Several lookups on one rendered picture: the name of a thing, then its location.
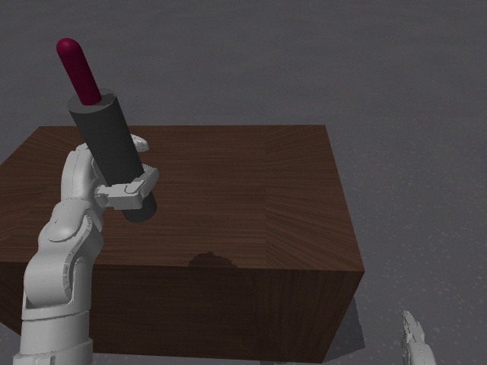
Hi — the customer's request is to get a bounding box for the right robot hand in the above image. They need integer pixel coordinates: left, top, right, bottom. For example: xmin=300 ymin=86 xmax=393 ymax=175
xmin=401 ymin=310 xmax=437 ymax=365

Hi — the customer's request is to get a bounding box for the bottle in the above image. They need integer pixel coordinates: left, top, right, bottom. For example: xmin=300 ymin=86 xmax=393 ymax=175
xmin=56 ymin=38 xmax=157 ymax=223

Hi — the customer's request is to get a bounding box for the left robot arm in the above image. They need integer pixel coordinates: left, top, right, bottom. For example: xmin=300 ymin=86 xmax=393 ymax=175
xmin=13 ymin=199 xmax=103 ymax=365

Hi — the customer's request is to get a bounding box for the left robot hand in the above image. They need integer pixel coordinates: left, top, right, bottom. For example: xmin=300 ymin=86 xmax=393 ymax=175
xmin=61 ymin=134 xmax=159 ymax=216

